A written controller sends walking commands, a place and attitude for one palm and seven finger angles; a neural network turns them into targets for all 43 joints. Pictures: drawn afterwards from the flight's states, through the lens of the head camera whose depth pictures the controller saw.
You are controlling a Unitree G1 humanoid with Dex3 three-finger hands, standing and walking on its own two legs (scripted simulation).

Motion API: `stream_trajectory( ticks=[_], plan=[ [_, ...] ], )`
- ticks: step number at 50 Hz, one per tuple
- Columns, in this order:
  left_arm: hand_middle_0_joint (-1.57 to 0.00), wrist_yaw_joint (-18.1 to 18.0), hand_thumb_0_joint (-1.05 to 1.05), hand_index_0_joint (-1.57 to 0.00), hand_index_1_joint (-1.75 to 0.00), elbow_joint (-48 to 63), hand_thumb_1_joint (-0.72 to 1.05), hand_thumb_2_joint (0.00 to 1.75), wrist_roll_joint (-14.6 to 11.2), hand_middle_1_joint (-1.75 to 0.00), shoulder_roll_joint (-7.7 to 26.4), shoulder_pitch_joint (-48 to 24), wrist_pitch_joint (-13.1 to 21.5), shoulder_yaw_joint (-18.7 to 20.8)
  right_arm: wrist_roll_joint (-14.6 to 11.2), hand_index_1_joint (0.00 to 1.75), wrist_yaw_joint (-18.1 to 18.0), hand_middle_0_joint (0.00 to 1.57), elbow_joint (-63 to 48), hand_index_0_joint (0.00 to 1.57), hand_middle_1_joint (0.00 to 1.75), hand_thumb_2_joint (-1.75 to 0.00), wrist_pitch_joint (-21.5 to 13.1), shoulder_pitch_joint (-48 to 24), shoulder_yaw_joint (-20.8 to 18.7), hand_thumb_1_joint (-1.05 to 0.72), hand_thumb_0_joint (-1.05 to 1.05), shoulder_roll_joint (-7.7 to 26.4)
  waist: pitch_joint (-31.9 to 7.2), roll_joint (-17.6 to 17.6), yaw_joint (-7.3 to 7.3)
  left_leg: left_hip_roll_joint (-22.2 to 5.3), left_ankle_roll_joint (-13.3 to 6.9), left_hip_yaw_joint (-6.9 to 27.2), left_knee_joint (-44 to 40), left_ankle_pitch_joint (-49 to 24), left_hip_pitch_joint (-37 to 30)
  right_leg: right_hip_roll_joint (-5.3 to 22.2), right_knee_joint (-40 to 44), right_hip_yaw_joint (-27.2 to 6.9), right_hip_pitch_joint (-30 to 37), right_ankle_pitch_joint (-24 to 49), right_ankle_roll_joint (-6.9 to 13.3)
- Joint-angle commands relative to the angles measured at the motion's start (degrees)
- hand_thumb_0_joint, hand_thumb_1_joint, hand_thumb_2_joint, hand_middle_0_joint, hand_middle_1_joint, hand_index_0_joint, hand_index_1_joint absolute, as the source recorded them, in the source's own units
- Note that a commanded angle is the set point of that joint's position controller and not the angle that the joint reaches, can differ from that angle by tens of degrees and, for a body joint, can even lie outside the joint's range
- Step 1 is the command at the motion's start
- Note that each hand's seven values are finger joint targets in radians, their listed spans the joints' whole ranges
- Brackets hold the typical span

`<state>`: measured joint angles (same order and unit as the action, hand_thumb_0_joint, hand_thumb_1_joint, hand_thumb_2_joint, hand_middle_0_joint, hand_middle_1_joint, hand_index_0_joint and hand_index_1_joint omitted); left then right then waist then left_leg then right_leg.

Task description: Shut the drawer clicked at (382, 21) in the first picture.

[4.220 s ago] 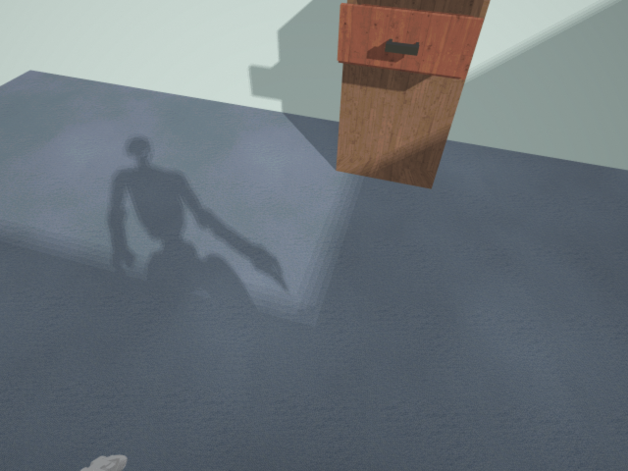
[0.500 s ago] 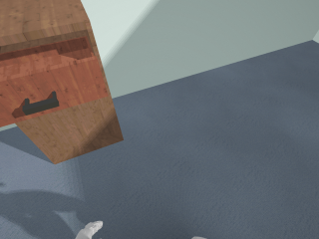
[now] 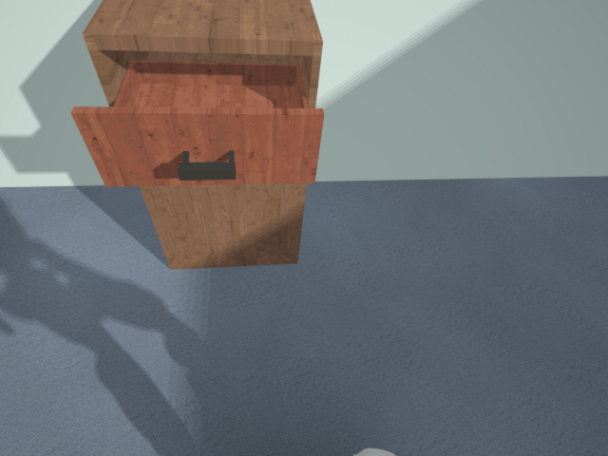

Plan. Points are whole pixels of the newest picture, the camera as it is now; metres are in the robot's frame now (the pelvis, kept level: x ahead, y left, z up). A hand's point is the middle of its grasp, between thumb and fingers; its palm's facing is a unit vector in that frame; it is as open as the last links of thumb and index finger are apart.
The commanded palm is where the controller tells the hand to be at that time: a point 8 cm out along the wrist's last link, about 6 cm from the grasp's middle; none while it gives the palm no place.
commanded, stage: turn to face it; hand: left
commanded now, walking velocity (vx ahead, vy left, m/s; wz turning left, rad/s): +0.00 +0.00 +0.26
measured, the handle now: (208, 163) +0.61 +0.23 -0.02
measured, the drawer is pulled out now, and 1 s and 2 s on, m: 0.22 0.22 0.22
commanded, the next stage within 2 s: take the last steps up to it in 0.16 s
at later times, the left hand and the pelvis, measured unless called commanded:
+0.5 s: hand out of the picture -0.02 +0.13 -0.16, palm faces +0.20 -0.95 -0.23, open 7.3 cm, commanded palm none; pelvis -0.01 -0.05 +0.01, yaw +9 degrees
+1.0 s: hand out of the picture +0.10 +0.18 -0.17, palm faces +0.17 -0.97 -0.19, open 7.4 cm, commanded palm none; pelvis +0.09 -0.01 +0.00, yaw +8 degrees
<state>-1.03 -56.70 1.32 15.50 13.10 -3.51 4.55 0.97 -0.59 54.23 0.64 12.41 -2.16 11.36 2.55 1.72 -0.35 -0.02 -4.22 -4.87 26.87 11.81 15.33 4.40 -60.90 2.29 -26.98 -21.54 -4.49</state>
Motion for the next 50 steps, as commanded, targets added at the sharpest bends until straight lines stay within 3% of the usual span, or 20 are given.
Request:
stream_trajectory(
  ticks=[1,5,9,12,13,14,15,17,19,26,29,32,33,34,35,36,38,42,45,50],
  plan=[
    [-0.2,-0.3,0.0,-0.2,-0.3,4.0,0.9,0.9,-0.6,-0.3,1.3,-1.6,1.3,-0.3,0.1,0.3,-0.8,0.2,-1.7,0.2,0.3,-0.9,-0.5,3.4,-2.6,-0.9,0.0,10.2,-5.5,-8.0,2.26,-15.5,-6.4,15.3,-9.1,-20.8,-13.2,0.3,4.8,-1.3,-3.5,-2.3,-0.2],
    [-0.2,-0.5,0.0,-0.2,-0.3,3.9,0.9,0.9,-0.6,-0.3,1.3,-2.1,1.2,-0.6,0.3,0.3,-0.6,0.2,-1.1,0.2,0.3,-0.9,0.2,2.4,-2.6,-0.9,0.0,10.3,-3.6,-9.5,2.73,-15.1,-6.7,18.1,-10.2,-14.1,-9.5,-0.6,10.6,-1.3,0.5,-4.5,0.6],
    [-0.2,-0.9,0.0,-0.2,-0.3,3.0,0.9,0.9,-0.8,-0.3,0.6,1.1,1.8,-0.9,0.4,0.3,-0.2,0.2,-1.0,0.2,0.3,-0.9,0.6,0.0,-2.9,-0.9,0.0,10.5,-4.0,-9.3,1.29,-14.3,-6.3,20.0,-9.3,-12.1,-5.1,-2.0,19.8,-0.9,7.8,-3.0,1.8],
    [-0.2,-1.4,0.0,-0.2,-0.3,1.5,0.9,0.9,-0.7,-0.3,0.6,6.1,2.8,-1.0,-0.3,0.3,0.2,0.2,-1.1,0.2,0.3,-0.9,0.6,-1.8,-2.7,-0.9,0.0,8.7,-3.9,-5.9,-1.18,-9.7,-2.0,17.0,-4.7,-4.3,3.1,-1.1,37.8,-0.7,19.7,9.0,2.2],
    [-0.2,-1.7,0.0,-0.2,-0.3,1.5,0.9,0.9,-0.1,-0.3,3.2,5.9,3.4,-0.9,-0.8,0.3,0.5,0.2,-1.2,0.2,0.3,-0.9,0.6,-0.7,-2.3,-0.9,0.0,5.4,-3.5,3.3,-0.69,-4.5,1.4,12.5,2.2,2.6,8.4,6.3,44.4,-9.5,22.6,6.8,4.8],
    [-0.2,-1.6,0.0,-0.2,-0.3,2.1,0.9,0.9,0.2,-0.3,6.9,4.8,3.9,-0.4,-0.9,0.3,0.7,0.2,-2.0,0.2,0.3,-0.9,0.7,-0.7,-1.5,-0.9,0.0,2.7,-2.3,12.8,-0.16,1.7,4.7,5.4,9.8,12.5,11.4,16.7,49.3,-19.5,20.3,4.0,9.7],
    [-0.2,-1.5,0.0,-0.2,-0.3,3.1,0.9,0.9,-0.2,-0.3,7.3,4.4,4.0,-0.2,0.0,0.3,0.7,0.2,-2.5,0.2,0.3,-0.9,1.6,-2.9,-2.2,-0.9,0.0,4.9,-1.5,13.1,-1.85,0.6,4.6,7.0,19.2,17.3,10.6,19.5,52.6,-22.4,13.6,-2.9,13.0],
    [-0.2,-1.2,0.0,-0.2,-0.3,2.6,0.9,0.9,-0.1,-0.3,4.0,2.2,4.5,-0.6,0.5,0.3,1.1,0.2,-0.5,0.2,0.3,-0.9,1.7,-2.0,-2.6,-0.9,0.0,5.2,3.7,9.3,-0.15,-0.9,4.3,7.1,29.5,12.0,13.9,14.8,53.7,-18.7,11.4,-7.5,12.4],
    [-0.2,-0.9,0.0,-0.2,-0.3,2.1,0.9,0.9,-0.1,-0.3,2.4,2.6,5.2,-0.9,0.6,0.3,1.7,0.2,1.3,0.2,0.3,-0.9,1.3,1.1,-2.8,-0.9,0.0,4.3,3.3,5.7,0.92,-2.0,4.7,5.3,32.6,8.1,14.9,11.8,51.9,-11.7,14.2,-3.7,10.8],
    [-0.2,-0.2,0.0,-0.2,-0.3,-2.3,0.9,0.9,0.6,-0.3,2.5,11.7,6.4,-0.6,0.6,0.3,1.9,0.2,0.5,0.2,0.3,-0.9,-0.5,-3.7,-1.9,-0.9,0.0,2.1,4.0,6.9,-2.98,-4.3,5.0,1.3,19.3,10.5,14.8,12.9,52.3,-11.2,20.5,-4.3,13.2],
    [-0.2,0.1,0.0,-0.2,-0.3,-3.9,0.9,0.9,0.6,-0.3,2.9,12.6,6.2,-0.5,0.3,0.3,1.8,0.2,0.8,0.2,0.3,-0.9,-1.1,-3.5,-1.5,-0.9,0.0,1.1,3.3,8.0,-2.92,-3.1,4.3,-0.6,12.6,11.9,9.4,12.4,51.3,-10.3,19.0,-2.3,13.6],
    [-0.2,0.3,0.0,-0.2,-0.3,-4.8,0.9,0.9,-0.1,-0.3,2.4,10.7,5.8,-0.5,0.2,0.3,1.2,0.2,3.5,0.2,0.3,-0.9,-2.2,2.5,-0.9,-0.9,0.0,0.7,1.4,6.5,0.03,-1.4,4.1,-3.9,0.2,4.4,-4.4,8.5,46.0,-5.3,13.2,-2.0,11.0],
    [-0.2,0.5,0.0,-0.2,-0.3,-5.0,0.9,0.9,-0.4,-0.3,1.3,9.9,5.6,-0.8,0.2,0.3,0.8,0.2,4.9,0.2,0.3,-0.9,-2.7,5.8,-0.9,-0.9,0.0,1.8,0.8,3.3,1.56,-1.9,4.2,-3.4,-3.5,3.7,-11.4,6.6,42.4,-3.1,8.8,-3.1,9.5],
    [-0.2,0.8,0.0,-0.2,-0.3,-4.4,0.9,0.9,-0.4,-0.3,-1.1,9.8,5.4,-1.3,0.2,0.3,0.2,0.2,6.3,0.2,0.3,-0.9,-3.0,10.4,-1.7,-0.9,0.0,5.0,-0.1,-5.4,3.54,-7.5,2.4,4.5,-6.3,8.7,-19.4,3.4,33.8,-0.6,0.9,-4.8,7.5],
    [-0.2,1.1,0.0,-0.2,-0.3,-2.9,0.9,0.9,-0.4,-0.3,-4.4,8.2,5.4,-1.9,0.8,0.3,-0.2,0.2,7.6,0.2,0.3,-0.9,-3.1,16.1,-2.8,-0.9,0.0,10.0,0.1,-16.9,5.84,-20.0,-2.3,20.7,-13.5,17.2,-22.1,-1.3,19.5,5.8,-7.9,-6.6,5.4],
    [-0.2,1.0,0.0,-0.2,-0.3,-0.4,0.9,0.9,0.2,-0.3,-3.1,3.6,5.4,-1.7,1.0,0.3,-0.3,0.2,7.7,0.2,0.3,-0.9,-2.7,18.4,-3.2,-0.9,0.0,11.9,2.5,-16.6,7.13,-24.6,-6.0,28.1,-18.7,23.9,-17.8,-2.1,9.8,4.1,-11.4,-11.3,5.6],
    [-0.2,1.5,0.0,-0.2,-0.3,-0.7,0.9,0.9,0.3,-0.3,-2.2,0.6,5.1,-0.9,0.7,0.3,-0.9,0.2,7.1,0.2,0.3,-0.9,-3.1,13.6,-2.1,-0.9,0.0,7.6,8.0,-12.8,5.07,-22.4,-6.4,24.1,-20.5,21.6,-10.9,1.9,-0.2,-0.8,-14.1,-4.2,6.0],
    [-0.2,2.3,0.0,-0.2,-0.3,-3.1,0.9,0.9,0.2,-0.3,-3.7,4.8,4.8,-1.0,0.2,0.3,-1.3,0.2,6.5,0.2,0.3,-0.9,-4.9,10.1,-1.1,-0.9,0.0,4.2,4.5,-7.9,0.94,-16.7,-4.6,9.8,-18.3,-2.6,-11.1,3.0,0.7,0.0,-9.7,5.9,4.2],
    [-0.2,2.3,0.0,-0.2,-0.3,-1.9,0.9,0.9,0.1,-0.3,-4.0,2.0,4.4,-1.0,0.2,0.3,-1.3,0.2,7.4,0.2,0.3,-0.9,-5.2,11.9,-1.1,-0.9,0.0,4.1,4.6,-7.1,0.9,-16.3,-5.2,6.4,-17.5,-11.3,-12.5,3.1,5.3,1.0,-10.1,7.7,3.6],
    [-0.2,2.5,0.0,-0.2,-0.3,1.0,0.9,0.9,-0.2,-0.3,-3.9,-5.0,4.6,-0.7,0.8,0.3,-1.0,0.2,8.6,0.2,0.3,-0.9,-4.7,12.4,-1.9,-0.9,0.0,5.0,6.8,-8.7,1.86,-17.0,-4.5,4.3,-15.4,-11.3,-9.6,1.9,19.1,3.4,-3.8,8.1,4.5]
  ],
)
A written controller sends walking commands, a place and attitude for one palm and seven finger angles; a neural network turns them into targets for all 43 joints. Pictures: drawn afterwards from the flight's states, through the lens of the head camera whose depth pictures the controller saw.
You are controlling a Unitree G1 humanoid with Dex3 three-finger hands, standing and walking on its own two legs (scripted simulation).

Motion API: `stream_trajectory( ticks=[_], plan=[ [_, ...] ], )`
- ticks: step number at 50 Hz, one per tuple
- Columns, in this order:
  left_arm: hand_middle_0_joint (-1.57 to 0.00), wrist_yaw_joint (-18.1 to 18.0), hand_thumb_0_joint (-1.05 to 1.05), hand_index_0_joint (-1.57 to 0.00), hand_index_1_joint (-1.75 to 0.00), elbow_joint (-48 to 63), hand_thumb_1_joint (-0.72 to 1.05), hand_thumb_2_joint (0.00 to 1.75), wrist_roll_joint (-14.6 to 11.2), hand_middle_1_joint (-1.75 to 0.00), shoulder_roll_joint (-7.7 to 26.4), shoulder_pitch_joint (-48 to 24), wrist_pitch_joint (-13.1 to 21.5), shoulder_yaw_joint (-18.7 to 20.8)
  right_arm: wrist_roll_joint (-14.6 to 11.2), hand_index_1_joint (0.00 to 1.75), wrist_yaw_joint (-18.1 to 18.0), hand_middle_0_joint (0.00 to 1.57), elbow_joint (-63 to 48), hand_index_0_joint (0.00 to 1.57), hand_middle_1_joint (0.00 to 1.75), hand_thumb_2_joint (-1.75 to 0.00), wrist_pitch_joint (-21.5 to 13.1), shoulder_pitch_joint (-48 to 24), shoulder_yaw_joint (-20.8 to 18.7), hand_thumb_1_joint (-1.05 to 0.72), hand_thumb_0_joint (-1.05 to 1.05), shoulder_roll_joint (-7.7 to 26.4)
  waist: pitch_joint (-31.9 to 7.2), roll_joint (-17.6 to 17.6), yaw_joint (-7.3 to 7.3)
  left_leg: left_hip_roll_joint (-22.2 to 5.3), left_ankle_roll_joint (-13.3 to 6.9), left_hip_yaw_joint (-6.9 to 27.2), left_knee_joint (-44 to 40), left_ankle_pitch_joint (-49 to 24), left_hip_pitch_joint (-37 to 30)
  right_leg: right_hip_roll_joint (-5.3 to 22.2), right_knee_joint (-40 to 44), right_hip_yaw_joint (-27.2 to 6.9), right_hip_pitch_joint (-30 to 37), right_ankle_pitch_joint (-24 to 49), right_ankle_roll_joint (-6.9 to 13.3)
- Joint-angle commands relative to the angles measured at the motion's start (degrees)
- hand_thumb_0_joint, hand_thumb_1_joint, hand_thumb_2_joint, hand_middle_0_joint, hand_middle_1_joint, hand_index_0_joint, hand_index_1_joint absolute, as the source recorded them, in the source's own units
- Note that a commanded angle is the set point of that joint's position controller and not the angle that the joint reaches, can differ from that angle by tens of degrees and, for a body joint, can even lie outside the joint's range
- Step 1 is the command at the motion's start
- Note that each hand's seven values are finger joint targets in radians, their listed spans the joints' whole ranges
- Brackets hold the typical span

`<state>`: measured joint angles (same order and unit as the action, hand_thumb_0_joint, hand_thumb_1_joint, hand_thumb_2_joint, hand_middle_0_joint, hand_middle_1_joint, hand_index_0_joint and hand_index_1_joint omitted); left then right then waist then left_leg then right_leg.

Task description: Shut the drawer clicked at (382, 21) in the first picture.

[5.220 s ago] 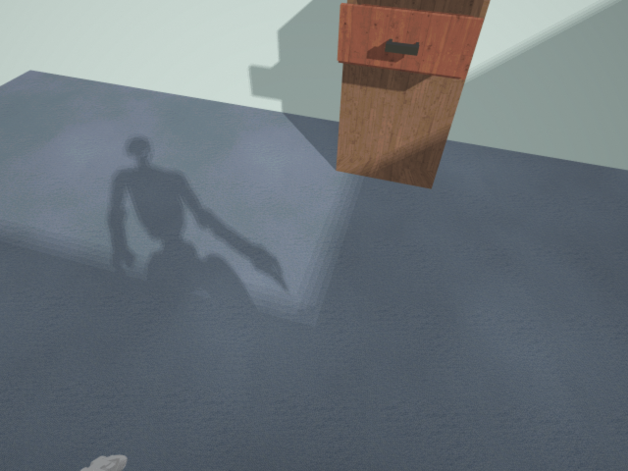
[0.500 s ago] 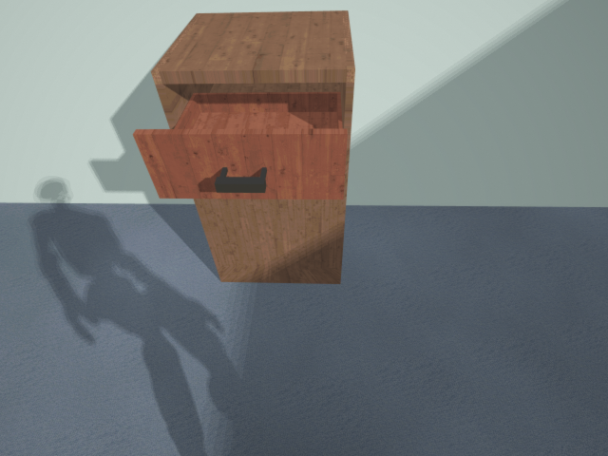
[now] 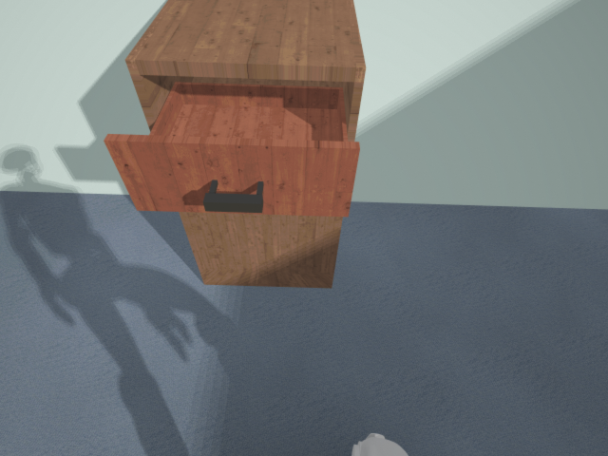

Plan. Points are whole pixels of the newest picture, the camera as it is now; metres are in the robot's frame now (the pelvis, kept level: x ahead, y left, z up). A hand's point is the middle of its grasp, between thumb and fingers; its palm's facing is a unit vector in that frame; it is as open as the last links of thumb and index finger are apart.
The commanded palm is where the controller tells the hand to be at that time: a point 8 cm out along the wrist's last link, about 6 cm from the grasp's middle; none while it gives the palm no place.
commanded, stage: take the last steps up to it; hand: left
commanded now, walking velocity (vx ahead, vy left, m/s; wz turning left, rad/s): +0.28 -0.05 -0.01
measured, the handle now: (235, 194) +0.55 +0.16 -0.02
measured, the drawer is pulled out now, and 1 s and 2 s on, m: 0.22 0.22 0.22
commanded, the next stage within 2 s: come to a stop and stand still in 0.30 s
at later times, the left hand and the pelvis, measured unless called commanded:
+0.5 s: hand (223, 443) +0.17 +0.13 -0.18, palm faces +0.08 -0.98 -0.19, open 7.3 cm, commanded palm none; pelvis +0.17 -0.04 +0.00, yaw +1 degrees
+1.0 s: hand (242, 454) +0.16 +0.10 -0.16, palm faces +0.06 -0.96 -0.28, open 7.4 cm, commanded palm none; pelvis +0.14 -0.09 -0.01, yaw +0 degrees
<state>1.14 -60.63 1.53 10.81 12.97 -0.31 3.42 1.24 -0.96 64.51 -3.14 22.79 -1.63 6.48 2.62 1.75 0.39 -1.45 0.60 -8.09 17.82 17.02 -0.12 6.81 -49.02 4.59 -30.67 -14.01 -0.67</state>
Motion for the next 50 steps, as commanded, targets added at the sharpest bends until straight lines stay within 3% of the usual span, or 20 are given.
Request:
stream_trajectory(
  ticks=[1,3,5,6,7,10,13,20,23,26,29,31,34,37,41,43,44,45,47,50],
  plan=[
    [-0.2,0.4,0.0,-0.2,-0.3,5.1,0.9,0.9,-0.4,-0.3,1.0,-4.8,1.5,0.5,0.6,0.3,-0.6,0.2,-1.6,0.2,0.3,-0.9,-0.8,1.5,-2.6,-0.9,0.0,10.2,6.4,-9.6,0.82,-15.5,-9.0,7.2,-5.2,-16.4,6.3,-1.1,8.9,1.6,2.1,1.0,1.0],
    [-0.2,0.3,0.0,-0.2,-0.3,4.2,0.9,0.9,-0.3,-0.3,2.0,-1.8,2.0,1.0,0.6,0.3,-0.6,0.2,-1.4,0.2,0.3,-0.9,-0.3,0.8,-2.7,-0.9,0.0,10.6,4.7,-8.3,-0.89,-14.6,-7.6,6.2,0.1,-18.5,8.1,-3.3,13.2,3.4,10.8,1.7,2.0],
    [-0.2,-0.3,0.0,-0.2,-0.3,-0.2,0.9,0.9,0.1,-0.3,6.6,12.2,3.2,2.2,0.0,0.3,-0.1,0.2,-1.3,0.2,0.3,-0.9,-0.3,0.9,-2.4,-0.9,0.0,9.2,-3.0,1.0,-7.27,-8.7,-4.1,1.3,21.1,-18.1,16.6,-1.9,19.5,-0.5,32.2,2.9,4.1],
    [-0.2,-1.1,0.0,-0.2,-0.3,-1.7,0.9,0.9,0.2,-0.3,13.3,19.1,3.8,3.8,-0.8,0.3,0.4,0.2,-2.7,0.2,0.3,-0.9,-0.6,3.7,-1.6,-0.9,0.0,5.1,-10.5,17.0,-8.52,-0.4,-1.6,-1.6,41.0,7.9,28.8,14.3,27.4,-23.9,43.2,5.7,9.5],
    [-0.2,-1.3,0.0,-0.2,-0.3,-1.6,0.9,0.9,-1.0,-0.3,15.0,19.2,3.6,3.5,-1.2,0.3,0.1,0.2,-3.9,0.2,0.3,-0.9,-0.1,1.9,-1.5,-0.9,0.0,6.9,-12.7,13.8,-7.72,-0.3,-2.3,5.2,52.6,17.7,30.1,19.3,33.7,-32.3,39.4,4.0,13.4],
    [-0.2,-2.3,0.0,-0.2,-0.3,2.8,0.9,0.9,-0.7,-0.3,7.9,3.0,3.5,1.7,-0.1,0.3,0.5,0.2,-4.5,0.2,0.3,-0.9,0.7,-3.6,-1.9,-0.9,0.0,5.8,-1.2,1.7,-2.33,-6.6,-2.2,9.2,56.0,5.3,32.4,14.7,36.4,-19.6,21.1,-3.9,11.9],
    [-0.2,-2.4,0.0,-0.2,-0.3,2.9,0.9,0.9,-0.3,-0.3,4.2,0.6,4.1,0.3,0.3,0.3,0.6,0.2,-3.4,0.2,0.3,-0.9,2.3,0.1,-1.5,-0.9,0.0,4.0,-0.6,4.5,1.32,-6.7,-0.2,6.5,46.5,2.4,26.2,10.5,36.9,-7.3,14.0,8.8,9.7],
    [-0.2,-2.2,0.0,-0.2,-0.3,0.5,0.9,0.9,-0.3,-0.3,5.7,5.0,4.2,0.1,0.0,0.3,1.2,0.2,-6.0,0.2,0.3,-0.9,1.7,-7.6,-0.7,-0.9,0.0,3.4,-1.9,3.7,-1.0,-4.1,1.0,2.8,24.3,0.8,23.9,9.0,34.8,-5.8,22.0,19.2,11.0],
    [-0.2,-2.9,0.0,-0.2,-0.3,-0.6,0.9,0.9,-1.0,-0.3,4.4,4.2,3.2,-0.9,-0.4,0.3,0.2,0.2,-4.7,0.2,0.3,-0.9,1.5,-8.1,0.4,-0.9,0.0,3.6,-2.3,3.1,-0.33,-2.9,1.5,3.4,11.6,-8.5,14.1,5.5,28.9,-2.2,21.7,29.1,7.6],
    [-0.2,-3.8,0.0,-0.2,-0.3,-1.0,0.9,0.9,-1.1,-0.3,1.7,7.1,1.6,-1.9,-0.5,0.3,-0.5,0.2,-3.6,0.2,0.3,-0.9,1.4,-6.0,-0.4,-0.9,0.0,9.0,-3.6,-6.0,-0.34,-11.5,-2.5,9.0,8.1,-44.4,2.5,0.1,23.7,-0.6,16.2,12.7,1.3],
    [-0.2,-4.1,0.0,-0.2,-0.3,-0.3,0.9,0.9,-1.2,-0.3,3.5,8.2,-0.4,-1.6,-1.1,0.3,-1.9,0.2,-4.2,0.2,0.3,-0.9,2.4,-8.3,-1.0,-0.9,0.0,11.3,-1.8,-17.1,-0.7,-17.6,-8.7,14.7,2.7,-56.5,5.5,-2.7,13.8,0.3,16.1,-10.1,-0.8],
    [-0.2,-4.0,0.0,-0.2,-0.3,0.4,0.9,0.9,-1.0,-0.3,4.4,7.4,-1.4,-0.8,-0.6,0.3,-2.6,0.2,-5.0,0.2,0.3,-0.9,3.1,-8.4,-1.9,-0.9,0.0,12.7,-3.4,-14.2,-0.06,-20.0,-11.9,16.5,2.5,-59.1,3.6,-3.5,1.0,-3.2,11.1,-19.3,-0.6],
    [-0.2,-3.8,0.0,-0.2,-0.3,1.9,0.9,0.9,-0.7,-0.3,3.5,6.4,-1.7,0.1,-0.3,0.3,-2.5,0.2,-7.1,0.2,0.3,-0.9,4.0,-11.7,-3.1,-0.9,0.0,13.2,-6.5,-7.9,-0.17,-19.5,-13.1,13.9,5.3,-53.8,1.7,-4.5,-9.7,-5.4,5.9,-18.4,-0.7],
    [-0.2,-3.7,0.0,-0.2,-0.3,3.4,0.9,0.9,-0.8,-0.3,2.4,6.2,-2.1,0.7,0.0,0.3,-1.9,0.2,-8.6,0.2,0.3,-0.9,4.2,-13.6,-3.6,-0.9,0.0,12.8,-9.0,-8.1,-0.54,-17.8,-11.9,12.0,4.4,-41.6,5.3,-4.6,-10.6,-5.5,6.9,-16.1,-1.3],
    [-0.2,-3.4,0.0,-0.2,-0.3,3.5,0.9,0.9,-0.6,-0.3,0.7,8.6,-1.8,0.0,0.2,0.3,-0.8,0.2,-9.6,0.2,0.3,-0.9,4.3,-16.0,-3.7,-0.9,0.0,12.3,-8.4,-12.2,-1.36,-15.7,-9.7,12.3,1.4,-16.4,12.8,-3.9,4.7,-2.2,14.9,-13.3,-0.3],
    [-0.2,-3.3,0.0,-0.2,-0.3,1.2,0.9,0.9,-0.2,-0.3,1.3,13.1,-0.8,-0.3,-0.3,0.3,-0.3,0.2,-9.1,0.2,0.3,-0.9,4.5,-15.9,-3.4,-0.9,0.0,10.7,-7.2,-7.7,-3.25,-10.5,-5.4,9.7,4.6,0.2,19.1,-4.3,21.7,-0.4,23.5,-2.7,-0.5],
    [-0.2,-3.5,0.0,-0.2,-0.3,1.2,0.9,0.9,0.4,-0.3,4.7,12.0,-0.1,-0.4,-0.9,0.3,0.1,0.2,-8.8,0.2,0.3,-0.9,4.9,-14.5,-2.8,-0.9,0.0,7.2,-3.7,2.4,-2.62,-4.7,-1.6,6.7,10.9,7.9,24.1,1.3,31.9,-9.1,23.2,-7.7,1.1],
    [-0.2,-3.4,0.0,-0.2,-0.3,3.0,0.9,0.9,0.5,-0.3,9.0,7.8,0.1,-0.1,-1.0,0.3,0.8,0.2,-10.0,0.2,0.3,-0.9,5.4,-15.0,-2.0,-0.9,0.0,4.8,1.2,12.7,-1.55,-1.1,1.3,4.0,17.0,10.2,24.8,11.9,41.1,-22.6,13.3,-21.6,5.4],
    [-0.2,-3.4,0.0,-0.2,-0.3,5.1,0.9,0.9,0.2,-0.3,11.0,1.9,0.3,0.5,-0.2,0.3,1.1,0.2,-10.0,0.2,0.3,-0.9,6.2,-17.4,-2.6,-0.9,0.0,7.9,6.5,12.2,-2.14,-1.7,0.3,8.8,28.1,7.4,23.1,13.7,45.9,-28.2,2.2,-28.8,8.2],
    [-0.2,-3.1,0.0,-0.2,-0.3,5.0,0.9,0.9,0.1,-0.3,8.7,-0.5,0.9,0.1,0.0,0.3,1.4,0.2,-6.6,0.2,0.3,-0.9,5.3,-10.8,-2.4,-0.9,0.0,8.1,6.1,6.7,-0.02,-1.1,0.5,7.9,30.9,2.2,23.9,9.0,39.6,-17.0,9.8,-9.6,6.9]
  ],
)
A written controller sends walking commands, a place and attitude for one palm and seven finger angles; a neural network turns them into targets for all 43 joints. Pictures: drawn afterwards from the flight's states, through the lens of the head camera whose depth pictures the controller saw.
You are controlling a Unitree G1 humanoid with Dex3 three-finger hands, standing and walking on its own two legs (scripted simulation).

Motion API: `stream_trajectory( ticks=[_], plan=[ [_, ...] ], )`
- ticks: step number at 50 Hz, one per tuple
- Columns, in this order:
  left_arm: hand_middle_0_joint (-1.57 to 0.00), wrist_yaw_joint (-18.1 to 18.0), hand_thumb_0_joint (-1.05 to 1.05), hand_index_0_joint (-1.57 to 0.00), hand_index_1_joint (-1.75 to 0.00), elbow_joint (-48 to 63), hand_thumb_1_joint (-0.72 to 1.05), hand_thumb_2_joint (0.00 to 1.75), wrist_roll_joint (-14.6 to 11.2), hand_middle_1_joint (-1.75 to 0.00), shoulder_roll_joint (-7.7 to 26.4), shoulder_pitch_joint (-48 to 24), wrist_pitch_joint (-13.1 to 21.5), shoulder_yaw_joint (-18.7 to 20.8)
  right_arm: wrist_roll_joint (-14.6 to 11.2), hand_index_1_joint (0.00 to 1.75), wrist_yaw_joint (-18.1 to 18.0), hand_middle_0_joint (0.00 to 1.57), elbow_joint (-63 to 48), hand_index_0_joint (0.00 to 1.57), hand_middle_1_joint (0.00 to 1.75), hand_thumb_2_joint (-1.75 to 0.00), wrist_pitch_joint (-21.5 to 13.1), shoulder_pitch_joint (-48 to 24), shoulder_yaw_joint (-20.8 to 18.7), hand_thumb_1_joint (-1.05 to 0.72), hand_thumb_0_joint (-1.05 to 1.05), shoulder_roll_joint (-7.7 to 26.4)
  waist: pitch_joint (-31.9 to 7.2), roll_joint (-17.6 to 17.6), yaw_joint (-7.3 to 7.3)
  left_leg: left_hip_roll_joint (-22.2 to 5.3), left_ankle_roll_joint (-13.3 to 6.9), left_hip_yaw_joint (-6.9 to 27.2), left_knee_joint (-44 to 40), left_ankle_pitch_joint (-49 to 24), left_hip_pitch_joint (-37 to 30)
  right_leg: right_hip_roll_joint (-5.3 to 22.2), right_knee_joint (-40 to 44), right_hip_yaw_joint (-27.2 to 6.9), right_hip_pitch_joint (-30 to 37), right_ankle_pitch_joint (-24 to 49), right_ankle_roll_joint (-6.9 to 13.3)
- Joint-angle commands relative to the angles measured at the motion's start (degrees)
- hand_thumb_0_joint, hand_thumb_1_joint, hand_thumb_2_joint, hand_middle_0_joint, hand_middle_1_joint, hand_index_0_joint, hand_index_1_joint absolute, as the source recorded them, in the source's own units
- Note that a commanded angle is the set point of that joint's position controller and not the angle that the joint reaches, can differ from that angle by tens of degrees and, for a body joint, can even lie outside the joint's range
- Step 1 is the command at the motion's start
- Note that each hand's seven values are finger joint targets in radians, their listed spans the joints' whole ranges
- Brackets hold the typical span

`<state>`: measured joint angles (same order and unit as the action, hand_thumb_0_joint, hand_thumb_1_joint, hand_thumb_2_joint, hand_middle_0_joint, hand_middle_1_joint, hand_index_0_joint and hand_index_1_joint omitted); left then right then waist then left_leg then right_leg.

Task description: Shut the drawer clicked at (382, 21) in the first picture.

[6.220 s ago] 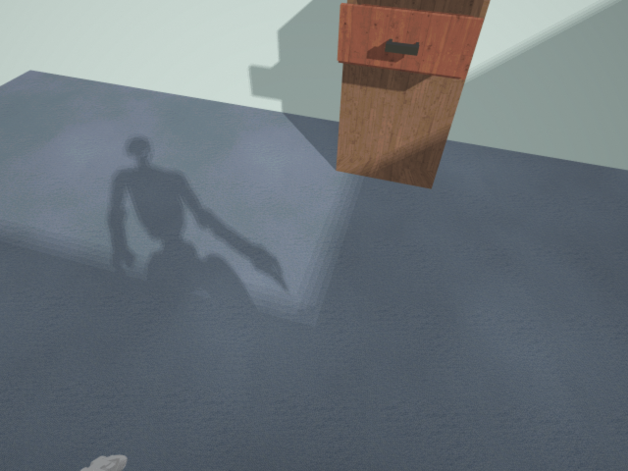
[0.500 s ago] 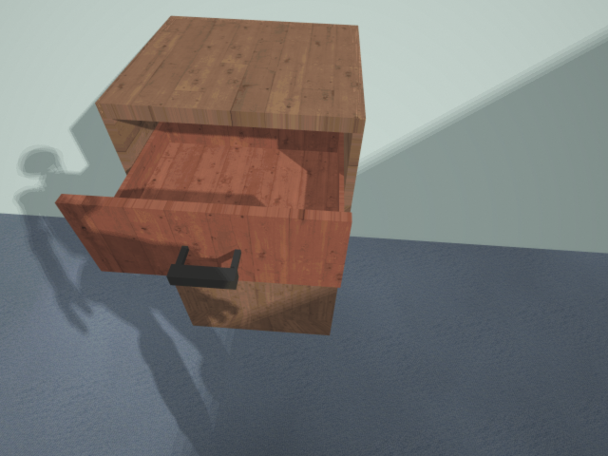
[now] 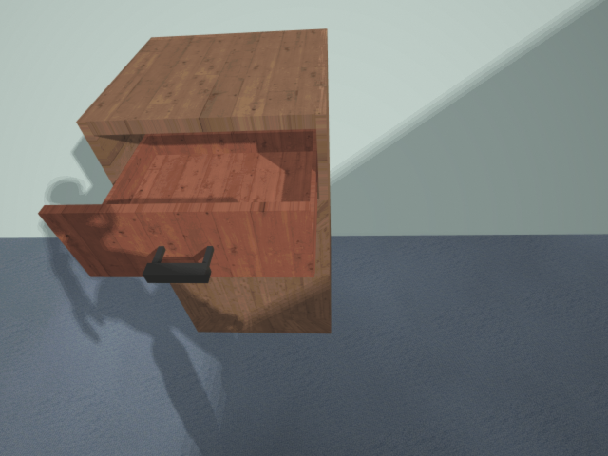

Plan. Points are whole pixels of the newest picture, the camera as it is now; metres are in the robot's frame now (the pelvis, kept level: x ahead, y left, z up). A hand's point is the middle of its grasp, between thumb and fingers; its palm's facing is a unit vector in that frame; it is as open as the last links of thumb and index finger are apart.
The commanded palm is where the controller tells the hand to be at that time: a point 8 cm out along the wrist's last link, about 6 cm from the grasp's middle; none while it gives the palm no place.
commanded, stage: come to a stop and stand still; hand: left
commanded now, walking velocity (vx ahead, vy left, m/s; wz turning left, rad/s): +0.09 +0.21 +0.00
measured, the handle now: (181, 262) +0.41 +0.26 -0.01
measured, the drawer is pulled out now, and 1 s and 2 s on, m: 0.22 0.22 0.22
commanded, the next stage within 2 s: look again from close up in 1.82 s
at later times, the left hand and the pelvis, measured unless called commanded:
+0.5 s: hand out of the picture -0.04 +0.24 -0.18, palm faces +0.06 -0.97 -0.24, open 7.4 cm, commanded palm none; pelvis -0.03 +0.05 +0.00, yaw +1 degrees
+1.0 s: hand out of the picture +0.00 +0.25 -0.17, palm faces -0.01 -0.98 -0.20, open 7.4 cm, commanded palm none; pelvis -0.01 +0.08 +0.00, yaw -1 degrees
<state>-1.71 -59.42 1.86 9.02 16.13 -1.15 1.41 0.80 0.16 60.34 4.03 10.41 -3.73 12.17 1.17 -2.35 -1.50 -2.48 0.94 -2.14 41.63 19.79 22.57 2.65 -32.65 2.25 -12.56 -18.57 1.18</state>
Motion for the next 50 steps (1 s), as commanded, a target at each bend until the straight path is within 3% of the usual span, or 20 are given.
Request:
stream_trajectory(
  ticks=[1,7,10,12,14,15,16,17,18,19,20,21,22,24,25,27,29,32,37,50],
  plan=[
    [-0.2,-0.2,0.0,-0.2,-0.3,3.4,0.9,0.9,-0.4,-0.3,10.1,-2.1,1.9,2.1,0.4,0.3,0.3,0.2,-2.0,0.2,0.3,-0.9,-2.1,2.5,-0.1,-0.9,0.0,2.5,6.3,10.3,1.21,0.3,0.6,1.5,7.3,-1.4,1.8,12.6,21.6,-12.7,-4.6,0.9,4.9],
    [-0.2,-0.8,0.0,-0.2,-0.3,0.5,0.9,0.9,-0.4,-0.3,10.8,5.9,2.2,2.9,0.0,0.3,-0.6,0.2,-3.3,0.2,0.3,-0.9,-2.5,1.2,0.4,-0.9,0.0,2.8,-0.3,10.4,-2.42,0.9,1.9,1.2,3.0,3.8,4.2,16.0,14.5,-13.1,11.9,30.2,8.4],
    [-0.2,-1.2,0.0,-0.2,-0.3,-0.2,0.9,0.9,-0.3,-0.3,11.3,6.1,1.9,3.2,-0.4,0.3,-1.0,0.2,-3.5,0.2,0.3,-0.9,-2.4,1.3,0.7,-0.9,0.0,2.5,-1.8,12.0,-2.67,1.0,1.7,1.2,-0.6,5.6,1.9,16.9,12.9,-13.5,12.7,35.6,9.6],
    [-0.2,-1.2,0.0,-0.2,-0.3,-0.3,0.9,0.9,-0.3,-0.3,11.5,3.8,1.6,3.1,-0.5,0.3,-1.1,0.2,-2.9,0.2,0.3,-0.9,-2.5,3.1,0.9,-0.9,0.0,1.8,-2.5,12.3,-1.55,1.4,1.3,0.7,-5.7,4.0,-2.7,15.8,13.1,-12.5,9.9,31.5,8.7],
    [-0.2,-1.0,0.0,-0.2,-0.3,-0.4,0.9,0.9,-0.5,-0.3,10.9,1.0,1.3,2.9,-0.5,0.3,-1.3,0.2,-1.2,0.2,0.3,-0.9,-2.8,6.5,1.0,-0.9,0.0,1.1,-2.3,13.4,0.52,1.8,1.0,-0.9,-15.6,-3.6,-11.7,13.0,12.2,-10.1,3.6,23.3,6.0],
    [-0.2,-3.0,0.0,-0.2,-0.3,-1.6,0.9,0.9,-0.2,-0.3,10.2,6.8,3.2,1.3,0.1,0.3,-1.0,0.2,-4.6,0.2,0.3,-0.9,-4.3,4.4,1.3,-0.9,0.0,3.9,-2.8,5.7,0.39,2.4,1.2,-1.9,-9.7,-2.4,-10.1,11.6,5.4,-12.2,7.0,44.8,3.3],
    [-0.2,-2.3,0.0,-0.2,-0.3,1.2,0.9,0.9,-0.6,-0.3,13.1,3.9,3.6,1.6,-0.2,0.3,-0.7,0.2,-5.8,0.2,0.3,-0.9,-3.9,6.7,1.4,-0.9,0.0,1.9,-5.5,6.5,1.85,1.4,-0.3,-1.4,-10.4,1.8,-9.6,12.2,8.3,-10.2,4.5,26.9,3.7],
    [-0.2,-1.9,0.0,-0.2,-0.3,2.0,0.9,0.9,-0.6,-0.3,11.7,1.0,3.2,1.3,-0.3,0.3,-0.6,0.2,-5.8,0.2,0.3,-0.9,-3.6,7.8,1.9,-0.9,0.0,2.4,-3.5,5.7,3.08,0.3,-0.5,-0.6,-12.8,1.4,-11.5,10.8,9.6,-8.8,-1.1,9.8,3.6],
    [-0.2,-1.7,0.0,-0.2,-0.3,2.5,0.9,0.9,-0.8,-0.3,9.9,0.0,2.9,1.0,0.0,0.3,-0.5,0.2,-5.6,0.2,0.3,-0.9,-3.9,9.8,2.1,-0.9,0.0,2.8,-0.4,3.4,3.65,-1.3,-1.4,1.5,-16.0,-1.8,-11.2,7.7,7.8,-6.7,-4.7,3.9,2.8],
    [-0.2,-1.4,0.0,-0.2,-0.3,3.0,0.9,0.9,-0.8,-0.3,8.0,1.2,2.4,0.8,0.5,0.3,-0.6,0.2,-5.5,0.2,0.3,-0.9,-4.6,11.0,2.1,-0.9,0.0,4.0,-0.1,-2.5,2.82,-4.2,-2.4,2.8,-17.2,-8.0,-10.1,4.2,4.1,-3.5,-3.8,4.7,2.1],
    [-0.2,-1.3,0.0,-0.2,-0.3,3.1,0.9,0.9,-0.9,-0.3,7.1,1.9,2.1,0.6,0.6,0.3,-0.7,0.2,-6.0,0.2,0.3,-0.9,-4.4,9.0,2.4,-0.9,0.0,4.9,0.6,-3.1,1.58,-5.6,-3.2,3.8,-17.6,-7.6,-6.2,3.0,4.7,-2.2,-2.0,2.7,1.5],
    [-0.2,-1.0,0.0,-0.2,-0.3,3.0,0.9,0.9,-0.7,-0.3,7.2,1.0,1.6,0.1,0.3,0.3,-0.6,0.2,-6.7,0.2,0.3,-0.9,-4.7,7.1,2.6,-0.9,0.0,4.6,2.5,-8.0,1.67,-4.9,-3.4,5.3,-20.6,-6.3,-3.9,2.0,3.4,-0.7,-0.9,0.9,0.8],
    [-0.2,-0.8,0.0,-0.2,-0.3,3.0,0.9,0.9,-0.6,-0.3,7.1,1.2,1.3,-0.1,0.2,0.3,-0.6,0.2,-7.0,0.2,0.3,-0.9,-4.7,6.3,2.8,-0.9,0.0,5.0,5.0,-7.5,1.21,-5.2,-3.7,6.3,-22.8,-3.6,-1.5,1.2,2.9,0.0,-0.4,0.0,0.4],
    [-0.2,-0.5,0.0,-0.2,-0.3,2.8,0.9,0.9,-0.6,-0.3,6.5,2.0,1.0,-0.6,0.2,0.3,-0.8,0.2,-7.2,0.2,0.3,-0.9,-4.8,5.8,2.9,-0.9,0.0,5.3,7.4,-4.5,0.79,-5.2,-4.2,7.6,-25.6,0.4,-0.4,0.9,3.2,-0.3,-0.6,1.0,0.3],
    [-0.2,-0.4,0.0,-0.2,-0.3,2.8,0.9,0.9,-0.5,-0.3,6.4,2.3,1.0,-0.6,0.2,0.3,-0.9,0.2,-7.1,0.2,0.3,-0.9,-4.9,6.1,2.8,-0.9,0.0,5.4,7.3,-1.2,0.71,-5.1,-4.2,7.6,-25.9,1.4,-0.8,1.1,3.7,-0.6,-0.4,1.6,0.2],
    [-0.2,-0.2,0.0,-0.2,-0.3,2.6,0.9,0.9,-0.7,-0.3,6.4,2.9,1.0,-0.9,0.1,0.3,-0.9,0.2,-6.9,0.2,0.3,-0.9,-5.1,6.1,3.0,-0.9,0.0,5.8,6.4,1.1,0.77,-4.5,-4.1,7.2,-26.5,3.1,-2.4,1.7,4.8,-1.5,-0.5,2.4,0.2],
    [-0.2,-0.2,0.0,-0.2,-0.3,2.8,0.9,0.9,-0.6,-0.3,6.5,2.6,1.0,-1.0,0.2,0.3,-1.0,0.2,-6.4,0.2,0.3,-0.9,-5.3,6.6,3.2,-0.9,0.0,5.5,7.0,0.5,0.84,-4.5,-4.2,7.6,-27.7,2.0,-3.1,1.9,4.8,-1.5,-0.8,3.3,0.1],
    [-0.2,-0.2,0.0,-0.2,-0.3,2.3,0.9,0.9,-0.8,-0.3,6.4,3.0,1.0,-1.1,0.1,0.3,-1.2,0.2,-5.3,0.2,0.3,-0.9,-5.6,7.1,3.4,-0.9,0.0,5.9,4.8,-0.9,0.83,-4.7,-4.0,6.9,-27.0,-5.1,-6.7,2.1,4.5,-1.7,-0.6,5.3,-0.1],
    [-0.2,-0.2,0.0,-0.2,-0.3,1.3,0.9,0.9,-1.1,-0.3,6.4,2.8,1.1,-1.2,0.0,0.3,-1.7,0.2,-3.4,0.2,0.3,-0.9,-5.9,8.4,3.8,-0.9,0.0,5.4,3.2,0.3,0.86,-4.5,-3.7,5.1,-24.6,-16.1,-10.1,2.8,4.9,-2.1,0.8,8.0,-0.2],
    [-0.2,-0.6,0.0,-0.2,-0.3,-1.2,0.9,0.9,-1.4,-0.3,5.2,2.0,1.2,-0.9,-0.1,0.3,-2.2,0.2,1.2,0.2,0.3,-0.9,-6.1,10.5,3.8,-0.9,0.0,3.1,3.4,1.5,1.22,-3.7,-3.6,3.1,-22.4,-22.6,-12.4,3.4,4.6,-2.2,2.7,14.4,-0.4]
  ],
)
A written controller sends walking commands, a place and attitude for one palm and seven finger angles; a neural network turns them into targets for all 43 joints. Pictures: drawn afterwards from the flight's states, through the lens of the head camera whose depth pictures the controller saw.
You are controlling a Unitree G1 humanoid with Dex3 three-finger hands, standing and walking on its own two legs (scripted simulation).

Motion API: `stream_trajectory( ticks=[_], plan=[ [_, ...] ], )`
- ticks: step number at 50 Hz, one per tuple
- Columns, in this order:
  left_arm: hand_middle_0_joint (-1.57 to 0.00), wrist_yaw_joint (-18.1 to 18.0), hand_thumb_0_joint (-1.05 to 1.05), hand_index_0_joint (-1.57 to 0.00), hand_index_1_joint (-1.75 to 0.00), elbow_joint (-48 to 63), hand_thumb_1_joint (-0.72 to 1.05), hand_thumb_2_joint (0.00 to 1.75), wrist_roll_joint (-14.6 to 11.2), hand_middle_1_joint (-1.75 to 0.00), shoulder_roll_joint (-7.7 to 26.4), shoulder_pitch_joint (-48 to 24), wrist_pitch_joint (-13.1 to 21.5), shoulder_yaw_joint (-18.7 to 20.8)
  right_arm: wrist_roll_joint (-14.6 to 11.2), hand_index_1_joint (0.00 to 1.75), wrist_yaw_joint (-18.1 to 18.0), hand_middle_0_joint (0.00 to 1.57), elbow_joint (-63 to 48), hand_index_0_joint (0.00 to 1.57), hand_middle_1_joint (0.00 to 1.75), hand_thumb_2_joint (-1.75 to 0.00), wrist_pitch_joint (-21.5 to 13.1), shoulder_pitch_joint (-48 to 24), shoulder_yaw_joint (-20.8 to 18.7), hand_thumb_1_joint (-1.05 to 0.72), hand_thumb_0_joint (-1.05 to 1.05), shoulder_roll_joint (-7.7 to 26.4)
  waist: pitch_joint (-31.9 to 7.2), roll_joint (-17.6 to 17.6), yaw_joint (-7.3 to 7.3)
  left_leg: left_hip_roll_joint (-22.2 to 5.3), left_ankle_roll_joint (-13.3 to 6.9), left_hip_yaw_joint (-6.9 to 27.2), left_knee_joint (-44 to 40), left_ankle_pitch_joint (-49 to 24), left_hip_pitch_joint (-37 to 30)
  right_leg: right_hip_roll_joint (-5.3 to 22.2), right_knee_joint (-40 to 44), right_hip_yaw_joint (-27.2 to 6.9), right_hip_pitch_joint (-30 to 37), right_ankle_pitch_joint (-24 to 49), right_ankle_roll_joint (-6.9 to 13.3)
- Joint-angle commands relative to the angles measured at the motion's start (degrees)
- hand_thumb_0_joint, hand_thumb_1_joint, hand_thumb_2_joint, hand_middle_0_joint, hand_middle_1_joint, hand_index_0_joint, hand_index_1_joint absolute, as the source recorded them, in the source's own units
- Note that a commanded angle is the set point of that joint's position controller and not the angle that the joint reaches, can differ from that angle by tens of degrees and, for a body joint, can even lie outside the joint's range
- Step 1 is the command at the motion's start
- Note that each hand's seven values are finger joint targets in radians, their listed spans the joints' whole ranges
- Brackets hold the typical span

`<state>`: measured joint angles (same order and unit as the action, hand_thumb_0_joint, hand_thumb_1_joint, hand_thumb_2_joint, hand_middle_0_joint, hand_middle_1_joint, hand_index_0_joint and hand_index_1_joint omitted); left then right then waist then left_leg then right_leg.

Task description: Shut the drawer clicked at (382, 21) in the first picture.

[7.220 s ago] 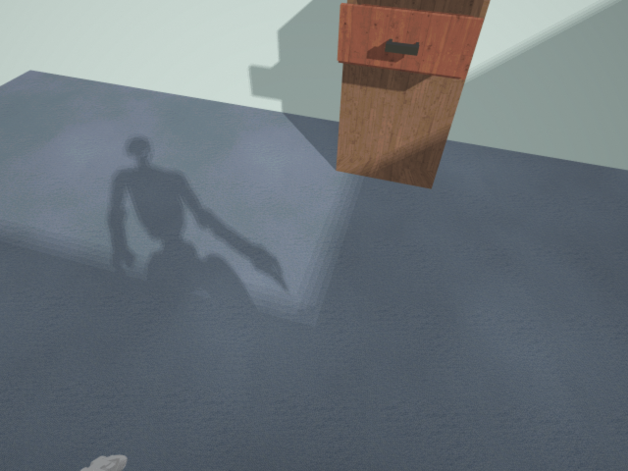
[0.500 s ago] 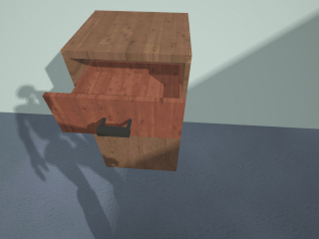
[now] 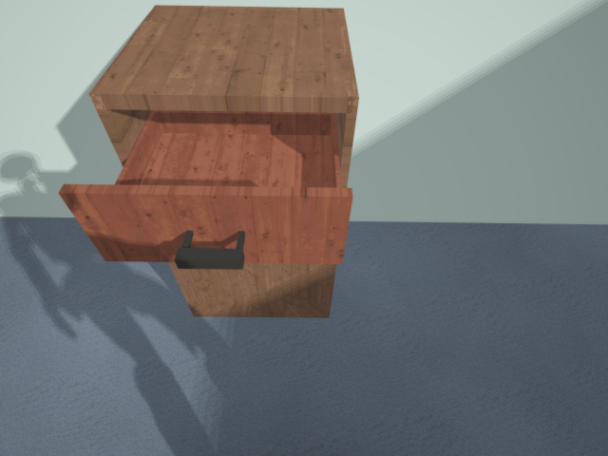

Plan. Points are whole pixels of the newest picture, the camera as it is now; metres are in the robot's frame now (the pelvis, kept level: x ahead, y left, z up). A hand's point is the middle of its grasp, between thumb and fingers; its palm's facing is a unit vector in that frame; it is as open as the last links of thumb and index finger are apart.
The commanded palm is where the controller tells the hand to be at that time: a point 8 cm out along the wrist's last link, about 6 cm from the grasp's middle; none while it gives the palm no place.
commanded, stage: come to a stop and stand still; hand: left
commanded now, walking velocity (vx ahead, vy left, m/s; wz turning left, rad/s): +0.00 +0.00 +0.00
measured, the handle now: (212, 247) +0.42 +0.18 -0.01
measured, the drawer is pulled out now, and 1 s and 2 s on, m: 0.22 0.22 0.22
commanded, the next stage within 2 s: look again from close up in 0.82 s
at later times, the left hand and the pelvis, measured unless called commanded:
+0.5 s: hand out of the picture +0.01 +0.13 -0.17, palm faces +0.03 -0.98 -0.19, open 7.3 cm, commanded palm none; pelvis +0.01 -0.04 +0.00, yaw +1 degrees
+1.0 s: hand out of the picture +0.00 +0.12 -0.17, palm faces +0.05 -0.98 -0.18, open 7.3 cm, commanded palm none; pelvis +0.01 -0.05 +0.01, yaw +2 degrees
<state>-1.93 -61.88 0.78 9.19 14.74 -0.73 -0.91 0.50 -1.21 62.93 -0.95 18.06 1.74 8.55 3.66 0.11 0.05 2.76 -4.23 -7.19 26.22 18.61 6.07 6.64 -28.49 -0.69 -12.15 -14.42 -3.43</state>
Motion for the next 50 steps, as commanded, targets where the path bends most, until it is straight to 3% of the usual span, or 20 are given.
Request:
stream_trajectory(
  ticks=[1,13,32,50],
  plan=[
    [-0.2,-0.5,0.0,-0.2,-0.3,1.1,0.9,0.9,-0.3,-0.3,5.0,3.3,0.8,1.5,0.2,0.3,-0.9,0.2,-1.1,0.2,0.3,-0.9,-1.2,3.1,-1.7,-0.9,0.0,6.5,0.4,-1.5,-0.3,-8.8,1.6,8.0,-6.8,-22.9,3.6,-0.5,0.2,0.8,2.7,11.1,4.2],
    [-0.2,-0.5,0.0,-0.2,-0.3,0.0,0.9,0.9,-0.2,-0.3,4.8,3.5,1.3,1.4,0.1,0.3,-0.8,0.2,0.1,0.2,0.3,-0.9,-0.8,2.0,-2.0,-0.9,0.0,5.1,0.5,1.0,-0.02,-8.3,1.9,6.9,-6.1,-17.0,2.9,0.1,2.3,-0.2,2.6,14.7,4.3],
    [-0.2,-0.4,0.0,-0.2,-0.3,-0.7,0.9,0.9,-0.2,-0.3,5.1,4.5,2.1,1.3,0.1,0.3,-0.8,0.2,1.3,0.2,0.3,-0.9,-0.6,0.4,-1.9,-0.9,0.0,4.8,-1.0,0.5,-0.14,-8.4,3.0,6.2,-5.9,-15.8,1.4,0.6,4.9,-0.7,3.7,18.7,5.0],
    [-0.2,-0.3,0.0,-0.2,-0.3,-0.7,0.9,0.9,-0.2,-0.3,4.2,5.1,1.9,1.3,0.0,0.3,-0.8,0.2,2.2,0.2,0.3,-0.9,-0.6,1.8,-1.9,-0.9,0.0,3.9,1.1,0.0,-0.48,-8.5,3.1,6.7,-7.3,-13.2,3.1,0.0,6.6,-0.3,3.4,13.3,4.9]
  ],
)
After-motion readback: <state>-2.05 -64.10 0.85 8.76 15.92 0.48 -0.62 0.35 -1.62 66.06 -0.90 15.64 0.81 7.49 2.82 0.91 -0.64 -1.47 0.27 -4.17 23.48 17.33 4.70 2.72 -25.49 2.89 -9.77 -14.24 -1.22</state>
